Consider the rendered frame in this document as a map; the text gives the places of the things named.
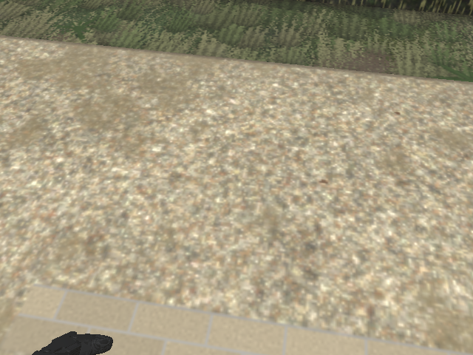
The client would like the left robot hand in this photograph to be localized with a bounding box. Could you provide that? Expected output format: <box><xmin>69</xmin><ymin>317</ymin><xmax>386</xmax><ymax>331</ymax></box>
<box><xmin>32</xmin><ymin>331</ymin><xmax>113</xmax><ymax>355</ymax></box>

